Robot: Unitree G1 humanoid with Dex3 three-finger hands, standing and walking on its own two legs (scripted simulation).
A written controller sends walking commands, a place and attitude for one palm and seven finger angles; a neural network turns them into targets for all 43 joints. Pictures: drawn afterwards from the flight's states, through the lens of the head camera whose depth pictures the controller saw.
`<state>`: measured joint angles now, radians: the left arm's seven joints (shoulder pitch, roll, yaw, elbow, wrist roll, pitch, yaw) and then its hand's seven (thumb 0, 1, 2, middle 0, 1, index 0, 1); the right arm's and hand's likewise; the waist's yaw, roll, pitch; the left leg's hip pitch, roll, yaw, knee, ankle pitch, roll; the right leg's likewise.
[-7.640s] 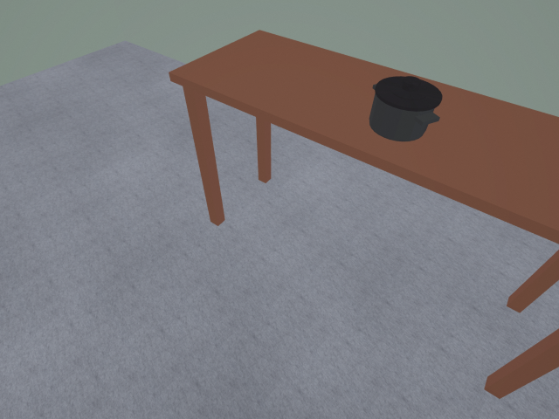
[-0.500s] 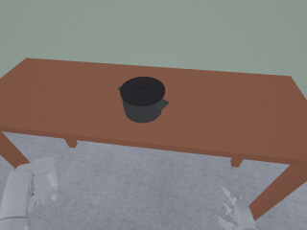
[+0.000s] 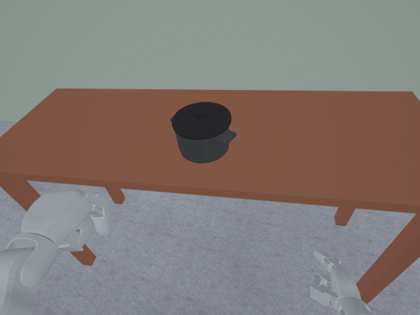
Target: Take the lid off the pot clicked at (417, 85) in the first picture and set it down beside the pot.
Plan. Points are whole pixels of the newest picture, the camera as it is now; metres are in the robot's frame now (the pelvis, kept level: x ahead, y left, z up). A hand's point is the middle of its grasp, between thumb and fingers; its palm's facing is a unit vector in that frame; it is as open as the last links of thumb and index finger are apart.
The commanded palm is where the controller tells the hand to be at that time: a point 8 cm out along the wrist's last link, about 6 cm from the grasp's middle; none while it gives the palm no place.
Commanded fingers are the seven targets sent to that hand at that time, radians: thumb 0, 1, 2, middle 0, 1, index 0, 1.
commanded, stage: reach forward and open the fingers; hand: left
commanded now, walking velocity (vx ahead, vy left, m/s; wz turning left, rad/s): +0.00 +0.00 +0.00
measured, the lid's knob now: (200, 112) +0.57 +0.10 +0.10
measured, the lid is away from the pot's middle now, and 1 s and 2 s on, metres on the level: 0.00 0.00 0.00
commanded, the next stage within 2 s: move the open hand above the knob in 0.64 s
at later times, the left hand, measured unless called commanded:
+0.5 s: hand (81, 200) +0.25 +0.26 +0.14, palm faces -0.12 -0.07 -0.99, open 9.7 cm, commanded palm +0.24 +0.26 +0.22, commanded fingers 0.00 -0.35 1.50 -0.83 -0.08 -0.83 -0.08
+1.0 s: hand (110, 167) +0.32 +0.22 +0.16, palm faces -0.14 -0.04 -0.99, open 10.2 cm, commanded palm +0.30 +0.22 +0.23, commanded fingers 0.00 -0.36 1.52 -0.83 -0.08 -0.83 -0.08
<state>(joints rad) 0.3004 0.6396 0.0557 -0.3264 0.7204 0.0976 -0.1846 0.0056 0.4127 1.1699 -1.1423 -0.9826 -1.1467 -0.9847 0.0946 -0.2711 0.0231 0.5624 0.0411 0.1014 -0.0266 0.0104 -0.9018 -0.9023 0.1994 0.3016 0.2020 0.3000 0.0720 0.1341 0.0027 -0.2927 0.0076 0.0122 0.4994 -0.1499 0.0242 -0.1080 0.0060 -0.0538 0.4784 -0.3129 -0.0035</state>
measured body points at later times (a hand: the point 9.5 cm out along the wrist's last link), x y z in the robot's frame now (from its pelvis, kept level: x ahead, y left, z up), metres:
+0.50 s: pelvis -0.02 +0.01 +0.00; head -0.02 -0.02 +0.45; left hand +0.25 +0.26 +0.19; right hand +0.19 -0.20 -0.09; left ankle +0.08 +0.10 -0.74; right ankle -0.03 -0.12 -0.74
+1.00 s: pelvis -0.02 +0.01 +0.00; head -0.02 -0.03 +0.45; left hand +0.32 +0.22 +0.21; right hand +0.20 -0.20 -0.09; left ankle +0.08 +0.10 -0.74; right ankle -0.03 -0.12 -0.74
